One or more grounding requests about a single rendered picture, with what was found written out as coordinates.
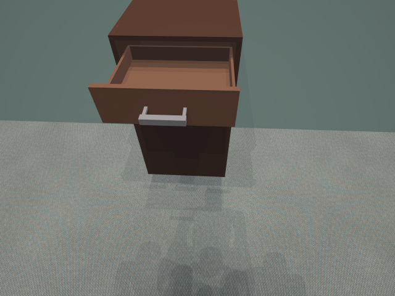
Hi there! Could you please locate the cabinet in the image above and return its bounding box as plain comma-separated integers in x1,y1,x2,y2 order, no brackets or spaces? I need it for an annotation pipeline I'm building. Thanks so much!
108,0,243,177

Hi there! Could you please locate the drawer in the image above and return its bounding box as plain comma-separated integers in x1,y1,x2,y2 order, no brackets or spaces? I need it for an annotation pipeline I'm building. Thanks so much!
88,45,240,127

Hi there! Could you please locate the handle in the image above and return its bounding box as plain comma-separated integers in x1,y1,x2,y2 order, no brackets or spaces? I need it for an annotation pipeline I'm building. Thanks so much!
138,107,187,126

